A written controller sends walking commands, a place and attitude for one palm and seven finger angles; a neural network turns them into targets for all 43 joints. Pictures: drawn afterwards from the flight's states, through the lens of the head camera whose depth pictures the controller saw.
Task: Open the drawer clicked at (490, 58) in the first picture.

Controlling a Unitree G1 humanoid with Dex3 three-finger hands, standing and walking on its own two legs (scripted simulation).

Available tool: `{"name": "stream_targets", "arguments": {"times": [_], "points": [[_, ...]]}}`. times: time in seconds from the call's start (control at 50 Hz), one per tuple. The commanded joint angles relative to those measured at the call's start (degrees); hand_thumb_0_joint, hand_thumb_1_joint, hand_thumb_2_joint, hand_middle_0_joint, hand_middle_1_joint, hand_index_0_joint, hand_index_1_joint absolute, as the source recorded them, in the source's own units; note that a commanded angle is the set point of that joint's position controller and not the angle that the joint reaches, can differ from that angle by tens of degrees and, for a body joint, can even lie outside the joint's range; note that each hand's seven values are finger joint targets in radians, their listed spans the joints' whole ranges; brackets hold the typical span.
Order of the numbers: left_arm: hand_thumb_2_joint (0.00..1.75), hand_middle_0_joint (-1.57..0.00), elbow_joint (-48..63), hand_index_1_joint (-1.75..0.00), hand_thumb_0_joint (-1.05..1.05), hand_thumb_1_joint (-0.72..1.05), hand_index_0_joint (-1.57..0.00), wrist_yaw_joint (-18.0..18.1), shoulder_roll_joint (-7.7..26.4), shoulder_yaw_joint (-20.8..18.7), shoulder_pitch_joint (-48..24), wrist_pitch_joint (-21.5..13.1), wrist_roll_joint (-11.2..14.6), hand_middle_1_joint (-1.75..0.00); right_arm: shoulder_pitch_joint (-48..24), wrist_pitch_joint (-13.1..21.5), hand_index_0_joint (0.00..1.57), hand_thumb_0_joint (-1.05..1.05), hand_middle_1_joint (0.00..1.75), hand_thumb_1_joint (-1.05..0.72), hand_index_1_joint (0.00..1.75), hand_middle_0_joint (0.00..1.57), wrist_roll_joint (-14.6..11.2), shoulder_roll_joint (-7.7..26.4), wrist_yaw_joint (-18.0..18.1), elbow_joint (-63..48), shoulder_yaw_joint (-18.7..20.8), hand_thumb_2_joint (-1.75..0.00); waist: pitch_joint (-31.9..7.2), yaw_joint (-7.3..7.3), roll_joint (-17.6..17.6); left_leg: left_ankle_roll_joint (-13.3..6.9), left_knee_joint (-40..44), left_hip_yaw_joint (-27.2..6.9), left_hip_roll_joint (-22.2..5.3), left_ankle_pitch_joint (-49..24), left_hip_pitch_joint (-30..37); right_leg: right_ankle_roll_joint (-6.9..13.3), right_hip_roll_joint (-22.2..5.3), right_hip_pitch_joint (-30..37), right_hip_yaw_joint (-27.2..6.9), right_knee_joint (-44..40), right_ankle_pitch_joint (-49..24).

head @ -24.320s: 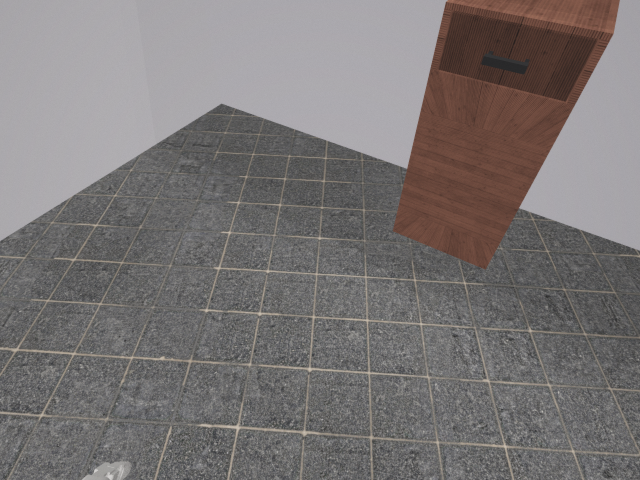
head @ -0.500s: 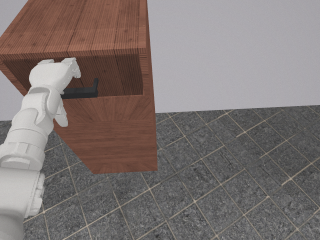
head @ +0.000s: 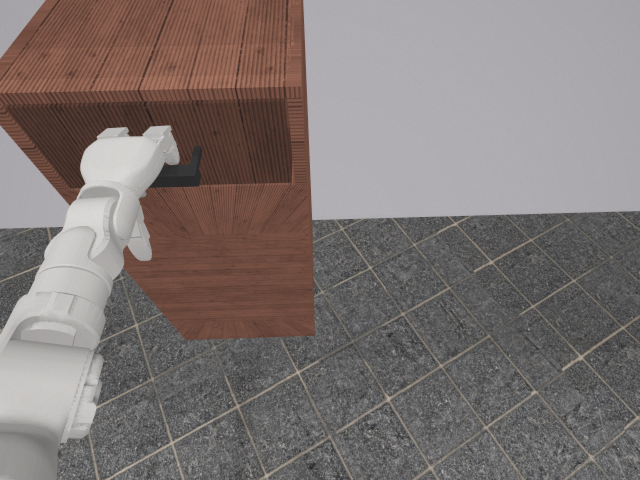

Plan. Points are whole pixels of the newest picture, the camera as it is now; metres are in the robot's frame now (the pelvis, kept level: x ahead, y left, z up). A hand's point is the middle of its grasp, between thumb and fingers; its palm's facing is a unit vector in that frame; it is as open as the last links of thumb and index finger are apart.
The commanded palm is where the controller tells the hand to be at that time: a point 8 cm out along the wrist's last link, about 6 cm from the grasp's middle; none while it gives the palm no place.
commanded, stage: lower the fingers behind the handle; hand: left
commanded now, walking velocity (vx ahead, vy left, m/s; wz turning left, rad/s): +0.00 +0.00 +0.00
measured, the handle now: (160, 165) +0.53 +0.24 +0.06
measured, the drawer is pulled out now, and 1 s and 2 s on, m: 0.00 0.00 0.00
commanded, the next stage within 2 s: close the thumb around the handle in 1.14 s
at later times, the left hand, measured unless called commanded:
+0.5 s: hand (157, 205) +0.47 +0.24 +0.04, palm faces -0.05 -0.02 -1.00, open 13.9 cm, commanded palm +0.45 +0.24 +0.10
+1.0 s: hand (158, 207) +0.47 +0.24 +0.04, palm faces -0.05 -0.03 -1.00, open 14.0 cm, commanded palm +0.44 +0.24 +0.09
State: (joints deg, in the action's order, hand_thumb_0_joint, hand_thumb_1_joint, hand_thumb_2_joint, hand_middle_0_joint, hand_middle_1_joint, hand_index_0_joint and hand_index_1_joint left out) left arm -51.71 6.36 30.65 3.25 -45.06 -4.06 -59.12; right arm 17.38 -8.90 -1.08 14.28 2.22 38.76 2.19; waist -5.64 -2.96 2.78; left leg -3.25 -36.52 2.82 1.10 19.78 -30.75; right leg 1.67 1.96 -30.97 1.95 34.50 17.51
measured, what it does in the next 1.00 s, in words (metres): stands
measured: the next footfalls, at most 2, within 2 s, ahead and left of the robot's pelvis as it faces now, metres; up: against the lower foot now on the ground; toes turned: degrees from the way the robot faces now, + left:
none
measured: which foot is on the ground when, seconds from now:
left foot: down 0.00-1.00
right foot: down 0.00-1.00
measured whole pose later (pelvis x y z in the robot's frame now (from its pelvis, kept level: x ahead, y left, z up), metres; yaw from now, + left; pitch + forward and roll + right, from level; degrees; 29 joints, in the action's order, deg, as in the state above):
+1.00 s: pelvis -0.01 +0.00 -0.01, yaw -1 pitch +17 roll -2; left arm -55.4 13.2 30.3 1.4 -44.0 -5.6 -61.0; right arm 19.8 -8.3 -0.3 14.9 1.9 39.1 3.0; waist -7.6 -4.6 2.7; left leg -3.5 -41.9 3.8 0.2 21.8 -37.4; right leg 1.5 2.7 -37.7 1.1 38.9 18.5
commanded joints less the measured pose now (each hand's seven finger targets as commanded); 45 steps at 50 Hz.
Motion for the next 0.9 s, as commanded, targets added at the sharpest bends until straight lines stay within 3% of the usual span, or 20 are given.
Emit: {"name": "stream_targets", "arguments": {"times": [0.0, 0.06, 0.1, 0.14, 0.2, 0.24, 0.28, 0.34, 0.36, 0.38, 0.44, 0.46, 0.5, 0.54, 0.62, 0.66, 0.68, 0.74, 0.82, 0.88], "points": [[0.30, -0.30, 10.2, -1.20, 0.00, -0.50, -0.30, 2.0, 14.9, -5.1, -24.9, -2.9, 0.7, -1.20, 5.0, 1.0, 0.20, 0.00, 0.30, -0.90, 0.30, 0.20, 0.0, 9.2, 1.4, -4.4, 3.2, -0.90, -21.4, -1.19, 0.3, 0.2, 1.0, -3.2, 0.0, -27.1, 12.3, 0.7, 0.5, 9.2, -1.8, -1.7, -20.4], [0.30, -0.30, 7.9, -1.20, 0.00, -0.50, -0.30, 2.5, 14.9, -5.6, -23.3, -3.1, 0.5, -1.20, 5.5, 1.0, 0.20, 0.00, 0.30, -0.90, 0.30, 0.20, 0.0, 9.4, 1.3, -4.2, 3.1, -0.90, -19.5, -1.08, 0.1, 0.3, 0.8, -3.1, -0.1, -26.0, 10.6, 0.9, 0.6, 7.4, -1.7, -1.6, -19.1], [0.30, -0.30, 8.2, -1.20, 0.00, -0.50, -0.30, 3.3, 16.2, -6.3, -23.8, -3.3, 0.1, -1.20, 6.0, 1.0, 0.20, 0.00, 0.30, -0.90, 0.30, 0.20, 0.1, 9.5, 1.2, -4.3, 3.1, -0.90, -20.8, -0.84, 0.8, 0.5, 0.4, -3.3, -0.1, -25.9, 10.2, 1.0, 0.7, 7.1, -1.6, -0.7, -18.8], [0.30, -0.30, 10.3, -1.20, 0.00, -0.50, -0.30, 4.1, 15.0, -5.5, -25.4, -3.8, 0.0, -1.20, 6.4, 1.3, 0.20, 0.00, 0.30, -0.90, 0.30, 0.20, 0.3, 9.4, 1.0, -4.5, 3.5, -0.90, -23.0, -1.16, 2.0, 0.6, -0.3, -3.3, -0.2, -27.3, 11.3, 0.9, 0.8, 6.7, -1.7, -0.3, -19.5], [0.30, -0.30, 10.8, -1.20, 0.00, -0.50, -0.30, 5.5, 16.8, -8.0, -23.5, -4.4, -0.1, -1.20, 7.0, 1.3, 0.20, 0.00, 0.30, -0.90, 0.30, 0.20, 0.6, 9.4, 0.9, -4.4, 3.9, -0.90, -26.0, -0.54, 1.2, 0.7, -1.2, -3.4, -0.4, -30.2, 11.8, 0.7, 1.0, 7.6, -1.7, 0.7, -21.3], [0.30, -0.30, 10.9, -1.20, 0.00, -0.50, -0.30, 6.4, 14.3, -6.1, -24.6, -4.2, -0.2, -1.20, 7.1, 1.4, 0.20, 0.00, 0.30, -0.90, 0.30, 0.20, 0.6, 9.3, 0.7, -4.1, 3.9, -0.90, -24.5, -1.36, 1.9, 0.8, -1.4, -3.6, -0.5, -29.6, 11.7, 0.7, 1.1, 5.4, -1.5, 0.6, -19.9], [0.30, -0.30, 9.7, -1.20, 0.00, -0.50, -0.30, 7.4, 16.1, -7.5, -24.6, -3.7, -0.7, -1.20, 7.3, 1.5, 0.20, 0.00, 0.30, -0.90, 0.30, 0.20, 0.6, 9.7, 0.6, -3.5, 4.0, -0.90, -24.8, -1.23, 1.6, 0.8, -1.6, -3.7, -0.7, -29.2, 11.2, 0.7, 1.1, 4.8, -1.4, 0.9, -19.0], [0.30, -0.30, 7.5, -1.20, 0.00, -0.50, -0.30, 8.4, 12.6, -4.2, -26.7, -1.9, -1.4, -1.20, 7.7, 1.8, 0.20, 0.00, 0.30, -0.90, 0.30, 0.20, 0.5, 9.7, 0.5, -3.1, 4.0, -0.90, -22.3, -2.67, 1.7, 0.9, -1.4, -3.9, -0.7, -25.6, 10.4, 0.8, 1.3, 1.6, -0.9, 0.7, -15.9], [0.30, -0.30, 7.7, -1.20, 0.00, -0.50, -0.30, 8.6, 13.1, -4.9, -27.5, -1.9, -1.2, -1.20, 8.0, 1.9, 0.20, 0.00, 0.30, -0.90, 0.30, 0.20, 0.7, 9.8, 0.5, -2.8, 4.1, -0.90, -23.0, -2.89, 1.0, 0.7, -1.6, -3.8, -0.9, -26.2, 10.6, 0.8, 1.3, 2.3, -1.0, 0.6, -16.4], [0.30, -0.30, 7.2, -1.20, 0.00, -0.50, -0.30, 8.8, 15.0, -6.2, -26.9, -1.6, -1.5, -1.20, 8.3, 1.9, 0.20, 0.00, 0.30, -0.90, 0.30, 0.20, 0.6, 9.9, 0.5, -3.0, 4.0, -0.90, -24.4, -2.20, 2.1, 0.8, -1.7, -3.9, -0.8, -26.5, 10.9, 0.8, 1.3, 2.7, -1.2, 0.9, -16.6], [0.30, -0.30, 8.0, -1.20, 0.00, -0.50, -0.30, 9.0, 13.3, -5.2, -27.5, -1.5, -1.4, -1.20, 8.5, 2.1, 0.20, 0.00, 0.30, -0.90, 0.30, 0.20, 0.9, 9.6, 0.7, -3.0, 4.1, -0.90, -26.7, -2.56, 2.7, 0.8, -2.3, -3.9, -0.9, -28.3, 12.5, 0.7, 1.3, 2.7, -1.1, 1.3, -17.8], [0.30, -0.30, 6.9, -1.20, 0.00, -0.50, -0.30, 9.0, 14.8, -6.4, -27.0, -1.5, -1.4, -1.20, 8.7, 2.0, 0.20, 0.00, 0.30, -0.90, 0.30, 0.20, 1.0, 9.9, 0.7, -2.6, 4.1, -0.90, -27.3, -2.48, 1.4, 0.9, -2.6, -4.2, -0.9, -29.1, 12.1, 0.7, 1.4, 3.3, -1.1, 1.5, -18.3], [0.30, -0.30, 4.1, -1.20, 0.00, -0.50, -0.30, 8.8, 13.5, -5.5, -24.0, -0.7, -1.3, -1.20, 8.7, 2.0, 0.20, 0.00, 0.30, -0.90, 0.30, 0.20, 0.9, 9.8, 0.6, -2.8, 3.8, -0.90, -24.3, -2.21, 0.9, 0.8, -2.3, -3.7, -0.8, -27.3, 9.8, 0.7, 1.4, 3.2, -1.0, 1.3, -18.0], [0.30, -0.30, 3.7, -1.20, 0.00, -0.50, -0.30, 8.6, 14.8, -6.3, -23.3, -0.6, -1.8, -1.20, 8.4, 1.9, 0.20, 0.00, 0.30, -0.90, 0.30, 0.20, 0.8, 9.9, 0.7, -3.0, 3.6, -0.90, -23.7, -1.70, 0.8, 0.7, -2.1, -3.5, -0.7, -26.0, 8.5, 0.7, 1.3, 3.5, -1.1, 1.3, -17.6], [0.30, -0.30, 1.6, -1.20, 0.00, -0.50, -0.30, 8.3, 12.4, -4.3, -22.0, -0.4, -1.9, -1.20, 8.5, 1.9, 0.20, 0.00, 0.30, -0.90, 0.30, 0.20, 0.7, 9.8, 0.7, -3.1, 3.6, -0.90, -21.8, -2.57, -0.9, 0.5, -2.2, -3.2, -0.7, -24.7, 7.1, 0.6, 1.3, 3.1, -1.1, 1.2, -17.7], [0.30, -0.30, 2.2, -1.20, 0.00, -0.50, -0.30, 8.1, 14.5, -6.1, -21.3, -0.8, -1.7, -1.20, 8.6, 1.7, 0.20, 0.00, 0.30, -0.90, 0.30, 0.20, 0.8, 10.1, 0.8, -3.3, 3.6, -0.90, -23.4, -1.83, -1.1, 0.4, -2.3, -3.1, -0.7, -25.7, 6.7, 0.7, 1.2, 4.6, -1.4, 1.4, -18.8], [0.30, -0.30, 2.2, -1.20, 0.00, -0.50, -0.30, 8.0, 14.2, -6.0, -20.3, -0.9, -1.6, -1.20, 8.8, 1.7, 0.20, 0.00, 0.30, -0.90, 0.30, 0.20, 0.8, 9.9, 0.8, -3.5, 3.6, -0.90, -24.4, -1.66, -0.5, 0.4, -2.5, -2.8, -0.6, -25.9, 7.0, 0.6, 1.2, 5.1, -1.6, 1.5, -19.5], [0.30, -0.30, 1.5, -1.20, 0.00, -0.50, -0.30, 7.7, 13.5, -5.2, -19.3, -1.0, -1.6, -1.20, 8.5, 1.6, 0.20, 0.00, 0.30, -0.90, 0.30, 0.20, 0.6, 9.8, 0.8, -3.7, 3.5, -0.90, -21.8, -1.69, -0.6, 0.4, -2.2, -2.6, -0.5, -22.9, 5.2, 0.6, 1.1, 4.1, -1.6, 1.4, -17.8], [0.30, -0.30, 4.3, -1.20, 0.00, -0.50, -0.30, 8.1, 11.9, -4.5, -19.3, -1.5, -1.6, -1.20, 8.5, 1.7, 0.20, 0.00, 0.30, -0.90, 0.30, 0.20, 0.7, 9.6, 0.6, -3.9, 3.8, -0.90, -23.8, -1.24, 1.4, 0.6, -2.6, -3.0, -1.0, -26.2, 8.1, 0.7, 1.3, 3.2, -1.3, 1.8, -18.0], [0.30, -0.30, 4.5, -1.20, 0.00, -0.50, -0.30, 8.1, 13.6, -6.2, -17.7, -1.6, -1.4, -1.20, 8.6, 1.5, 0.20, 0.00, 0.30, -0.90, 0.30, 0.20, 0.8, 9.7, 0.5, -4.0, 3.9, -0.90, -24.9, -0.84, 0.6, 0.6, -3.0, -2.8, -0.9, -27.6, 7.8, 0.6, 1.3, 4.6, -1.5, 2.1, -19.5]]}}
